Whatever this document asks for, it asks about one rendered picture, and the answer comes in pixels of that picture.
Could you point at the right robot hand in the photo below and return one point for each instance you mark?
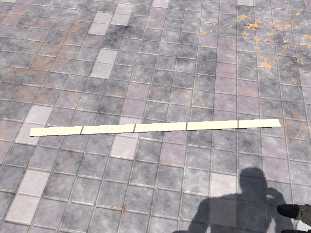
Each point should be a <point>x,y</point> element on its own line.
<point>298,212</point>

